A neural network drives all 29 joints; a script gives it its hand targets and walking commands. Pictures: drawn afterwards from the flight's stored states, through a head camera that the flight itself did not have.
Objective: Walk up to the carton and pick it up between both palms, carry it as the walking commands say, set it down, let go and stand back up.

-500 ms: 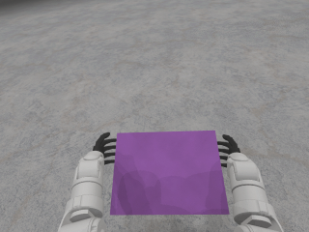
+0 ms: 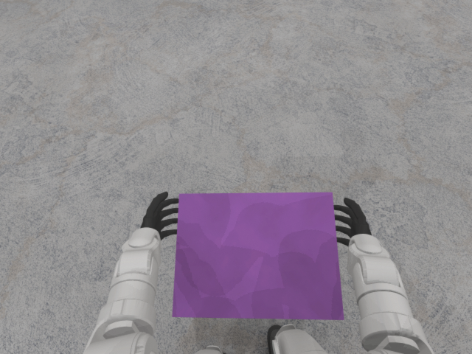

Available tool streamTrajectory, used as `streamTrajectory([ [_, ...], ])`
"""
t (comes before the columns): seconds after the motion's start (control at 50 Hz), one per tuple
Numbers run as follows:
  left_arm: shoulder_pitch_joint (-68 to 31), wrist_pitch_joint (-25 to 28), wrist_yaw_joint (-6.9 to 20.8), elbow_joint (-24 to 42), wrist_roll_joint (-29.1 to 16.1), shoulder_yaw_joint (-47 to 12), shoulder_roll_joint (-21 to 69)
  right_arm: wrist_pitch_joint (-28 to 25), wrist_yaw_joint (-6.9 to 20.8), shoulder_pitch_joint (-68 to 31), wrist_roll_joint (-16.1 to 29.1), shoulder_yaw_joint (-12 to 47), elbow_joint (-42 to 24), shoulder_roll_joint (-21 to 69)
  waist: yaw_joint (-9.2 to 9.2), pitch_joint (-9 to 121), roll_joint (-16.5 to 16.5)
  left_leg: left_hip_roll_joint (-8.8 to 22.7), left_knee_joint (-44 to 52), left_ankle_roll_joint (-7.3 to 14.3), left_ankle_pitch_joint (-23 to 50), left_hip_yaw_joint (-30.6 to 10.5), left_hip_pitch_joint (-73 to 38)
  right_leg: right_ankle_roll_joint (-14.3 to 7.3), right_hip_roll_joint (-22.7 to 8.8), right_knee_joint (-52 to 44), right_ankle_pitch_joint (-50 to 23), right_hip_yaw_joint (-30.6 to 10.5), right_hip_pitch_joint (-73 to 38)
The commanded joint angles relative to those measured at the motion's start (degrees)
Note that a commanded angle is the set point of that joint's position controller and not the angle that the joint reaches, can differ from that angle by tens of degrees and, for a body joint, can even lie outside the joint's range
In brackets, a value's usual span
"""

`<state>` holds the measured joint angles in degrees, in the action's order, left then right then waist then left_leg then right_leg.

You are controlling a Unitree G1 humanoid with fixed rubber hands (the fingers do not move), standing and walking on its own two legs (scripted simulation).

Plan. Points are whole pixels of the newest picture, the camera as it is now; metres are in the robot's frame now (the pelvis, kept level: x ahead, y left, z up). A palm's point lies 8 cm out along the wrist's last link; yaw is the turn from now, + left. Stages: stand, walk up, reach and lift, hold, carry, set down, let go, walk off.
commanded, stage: set down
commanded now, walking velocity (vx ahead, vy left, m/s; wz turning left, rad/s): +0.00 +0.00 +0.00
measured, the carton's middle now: (255, 252) +0.31 -0.03 -0.14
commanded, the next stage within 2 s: none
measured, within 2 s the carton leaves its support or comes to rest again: neither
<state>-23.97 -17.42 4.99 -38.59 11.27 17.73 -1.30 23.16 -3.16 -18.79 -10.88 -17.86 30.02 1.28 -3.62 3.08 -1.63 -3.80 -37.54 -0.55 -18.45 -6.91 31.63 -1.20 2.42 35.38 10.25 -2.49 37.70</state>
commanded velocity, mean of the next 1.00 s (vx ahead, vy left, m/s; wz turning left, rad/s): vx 0.00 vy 0.00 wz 0.00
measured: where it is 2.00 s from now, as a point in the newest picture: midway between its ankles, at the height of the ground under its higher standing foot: outside the picture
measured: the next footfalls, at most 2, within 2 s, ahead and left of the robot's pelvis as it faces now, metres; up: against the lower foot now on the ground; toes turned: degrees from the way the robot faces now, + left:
none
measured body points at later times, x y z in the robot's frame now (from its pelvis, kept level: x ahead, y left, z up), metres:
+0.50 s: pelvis -0.02 +0.02 -0.06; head +0.16 -0.01 +0.35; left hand +0.38 +0.14 -0.14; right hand +0.31 -0.23 -0.16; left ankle +0.00 +0.13 -0.72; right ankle +0.07 -0.10 -0.72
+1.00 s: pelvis -0.05 -0.01 -0.15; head +0.16 -0.04 +0.25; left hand +0.40 +0.15 -0.22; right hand +0.34 -0.22 -0.25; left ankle +0.00 +0.13 -0.72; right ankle +0.07 -0.10 -0.72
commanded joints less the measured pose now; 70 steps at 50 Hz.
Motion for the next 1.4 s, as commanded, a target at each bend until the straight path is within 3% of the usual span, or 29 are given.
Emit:
streamTrajectory([
  [0.0,-31.5,2.9,14.2,6.6,-9.1,-27.9,51.4,-5.2,19.0,-32.5,10.9,28.3,-5.6,48.7,-1.43,35.6,0.4,-2.6,3.8,1.6,11.5,0.6,8.3,0.8,1.2,2.9,-18.0,-1.9,-27.5],
  [0.02,-31.9,2.8,14.0,6.6,-10.2,-28.4,53.6,-5.2,19.6,-35.0,12.4,29.7,-6.9,49.4,0.51,37.3,-0.6,-2.3,2.8,1.7,11.8,0.0,6.9,0.4,1.6,5.6,-15.8,-1.3,-24.1],
  [0.08,-27.4,2.1,12.5,6.9,-10.6,-29.7,55.6,-5.3,20.3,-28.5,11.0,27.6,-4.7,47.3,-3.07,38.3,-2.9,-2.7,1.0,0.3,16.3,0.1,7.2,-0.4,1.9,6.0,-20.4,-1.4,-23.5],
  [0.12,-24.4,2.1,11.5,6.8,-10.6,-29.2,55.2,-5.4,21.1,-33.3,12.8,28.8,-8.4,43.6,-1.6,39.7,-3.7,-2.3,0.0,-0.1,21.7,-1.0,5.2,0.0,2.3,7.9,-20.6,-1.0,-15.7],
  [0.14,-26.1,2.4,11.4,5.9,-9.9,-29.0,55.3,-5.4,20.9,-30.1,10.0,25.1,-4.5,44.2,-5.03,40.2,-0.8,-2.4,-1.9,-0.2,20.0,-1.0,8.6,0.2,2.4,8.6,-20.2,-0.2,-14.6],
  [0.16,-22.9,2.2,10.6,5.0,-8.4,-27.1,53.7,-5.6,21.5,-31.1,11.0,26.6,-4.6,42.7,-0.68,38.0,-0.6,-1.3,0.2,-0.6,23.7,-1.6,6.7,0.2,3.2,8.8,-19.2,0.3,-9.6],
  [0.18,-23.6,2.2,9.7,7.0,-9.2,-28.0,53.8,-6.0,22.0,-28.6,10.3,24.7,-4.6,42.2,-3.96,36.9,0.4,-0.6,-0.4,-1.2,26.0,-2.5,5.8,-0.1,3.0,8.9,-19.9,0.8,-8.6],
  [0.22,-23.7,2.8,9.8,8.0,-10.0,-29.0,54.3,-6.4,21.9,-29.4,11.2,26.7,-5.7,44.3,-0.82,41.7,-2.7,-1.3,-1.8,-1.3,24.6,-1.3,7.9,0.6,2.1,10.2,-21.8,0.2,-11.7],
  [0.24,-25.2,4.0,9.4,10.6,-11.2,-31.4,54.5,-7.1,22.1,-27.9,10.1,26.4,-5.9,43.9,-5.68,45.2,1.7,-1.2,-3.2,-1.3,25.8,-1.9,8.0,0.7,2.8,10.8,-24.3,0.3,-12.5],
  [0.28,-25.0,5.2,8.5,10.3,-10.1,-30.6,53.5,-8.7,22.1,-32.0,11.9,27.8,-7.0,43.3,-1.48,47.2,-2.7,-1.6,-5.7,-1.3,24.7,-1.0,11.0,0.6,2.1,13.6,-21.7,-0.9,-8.6],
  [0.36,-27.4,6.0,7.8,7.7,-11.0,-31.5,55.5,-10.1,22.2,-33.4,11.2,27.3,-4.7,40.9,-3.0,48.0,-3.9,-1.9,-8.2,-2.6,22.9,-0.7,15.0,0.1,2.7,15.2,-19.9,0.0,-2.6],
  [0.38,-29.7,6.0,8.4,8.7,-10.9,-33.4,54.7,-10.1,21.7,-33.6,11.2,26.4,-5.8,41.2,-5.71,50.8,-3.9,-1.8,-10.0,-2.5,22.6,-0.7,17.1,0.9,2.9,17.1,-19.7,0.6,0.9],
  [0.52,-36.3,5.2,10.4,7.3,-10.0,-30.1,53.3,-8.5,21.6,-43.1,13.9,30.3,-6.0,46.3,1.1,58.6,0.5,-3.5,-14.6,0.6,9.0,3.2,29.4,1.9,2.7,21.5,-13.4,0.0,-0.2],
  [0.58,-36.6,4.9,11.7,6.2,-11.9,-31.9,55.5,-8.4,20.8,-44.2,13.6,30.8,-6.1,48.2,-1.48,62.7,2.3,-3.7,-17.3,0.6,8.8,3.3,34.7,1.9,3.3,23.5,-14.9,0.6,-2.6],
  [0.74,-41.8,3.8,14.1,-1.0,-11.5,-26.8,50.5,-7.7,18.1,-51.8,15.4,29.9,-5.4,47.1,0.44,60.1,1.5,-4.1,-24.3,1.9,-1.1,6.3,48.3,3.3,2.1,26.4,-5.5,-1.4,3.0],
  [0.76,-42.4,4.0,14.9,-1.4,-12.0,-27.5,51.3,-7.7,17.0,-50.2,13.6,30.0,-5.4,47.4,-2.18,59.6,3.5,-4.0,-26.9,2.2,-5.0,5.8,51.6,2.9,1.4,26.9,-0.5,-3.0,1.8],
  [0.8,-42.7,4.2,14.7,-0.7,-13.4,-27.9,51.2,-8.1,16.5,-51.6,15.7,30.1,-4.8,46.7,-0.86,61.3,2.3,-4.1,-27.2,1.6,1.0,5.7,50.8,3.7,1.9,29.0,-8.5,-1.5,3.2],
  [0.86,-49.3,4.9,15.6,3.1,-14.7,-29.3,49.2,-7.0,15.2,-52.2,16.2,32.0,-5.1,50.7,-1.11,63.6,6.5,-3.9,-29.4,2.7,-5.3,5.9,54.5,3.7,1.4,28.6,-0.3,-3.8,-2.1],
  [0.88,-48.6,4.1,15.3,-2.0,-11.2,-25.5,46.5,-7.7,14.8,-55.9,15.4,30.7,-4.3,49.5,1.41,61.4,3.1,-3.7,-31.5,2.3,-5.4,7.0,58.6,3.4,1.4,29.6,0.5,-5.0,2.5],
  [0.92,-46.0,4.2,15.5,0.5,-13.4,-27.7,49.9,-8.0,14.2,-54.6,17.2,32.2,-8.0,49.6,-0.77,67.4,3.1,-5.1,-33.1,1.7,-1.9,7.2,55.7,3.5,1.1,28.8,-2.4,-6.0,-4.1],
  [0.94,-45.8,4.3,15.3,-1.1,-13.3,-27.8,47.3,-7.6,14.2,-58.9,18.9,34.7,-7.1,50.8,2.71,66.7,5.6,-4.1,-32.8,2.5,-3.9,6.5,57.2,4.0,1.5,31.5,-2.0,-4.5,-1.4],
  [0.96,-46.7,3.9,15.2,-4.7,-13.2,-26.7,50.0,-8.2,13.9,-59.3,17.4,31.2,-6.2,48.3,-0.57,61.6,3.3,-4.4,-33.8,1.9,-6.3,6.9,59.2,3.7,1.4,31.3,2.0,-4.2,2.4],
  [0.98,-48.9,4.3,14.9,-2.4,-12.3,-26.1,48.1,-7.7,14.0,-58.4,17.7,31.8,-4.4,51.3,2.14,65.0,3.6,-4.3,-33.7,2.8,-5.7,6.5,56.2,4.1,1.7,33.7,2.2,-2.9,5.4],
  [1.02,-49.7,4.6,13.8,-1.9,-14.3,-28.1,51.7,-8.5,14.6,-57.5,16.1,28.7,-2.2,46.0,-2.12,63.4,1.3,-3.8,-32.8,1.7,-1.3,5.3,56.2,3.0,2.5,35.4,-3.2,0.2,11.3],
  [1.08,-49.3,5.2,13.0,-1.9,-13.4,-25.4,48.6,-8.9,15.2,-56.9,17.3,29.5,-2.0,47.9,-0.39,70.7,2.4,-4.1,-36.6,1.3,-0.1,6.9,60.1,3.2,2.6,39.4,-10.9,-1.0,8.2],
  [1.1,-49.5,5.4,12.6,-1.6,-15.1,-27.7,49.8,-9.0,15.0,-58.0,16.8,28.1,-3.6,45.4,-4.72,68.8,3.4,-4.2,-35.2,1.6,-1.7,5.9,60.4,3.4,3.0,38.5,-9.6,0.4,7.7],
  [1.12,-51.2,5.4,12.2,-3.2,-15.4,-27.4,49.0,-9.1,14.5,-60.9,17.3,28.2,-2.5,46.2,-1.43,66.1,3.0,-4.8,-36.4,1.6,-4.9,6.6,63.7,3.5,2.6,39.8,-5.6,0.7,11.2],
  [1.16,-54.8,5.1,10.9,-2.2,-14.3,-27.1,50.0,-9.6,15.2,-62.1,17.3,27.1,-1.7,44.1,-1.76,66.8,-2.0,-4.1,-36.7,1.0,-3.6,6.2,59.2,3.1,2.7,41.1,-3.3,1.1,18.4],
  [1.38,-58.7,4.5,5.6,3.0,-17.1,-30.7,52.1,-9.0,17.6,-64.5,19.5,25.7,-2.5,39.1,-3.55,75.2,-3.4,-3.9,-42.0,-0.1,0.9,4.6,48.5,2.2,3.7,49.1,-2.8,5.4,32.8],
])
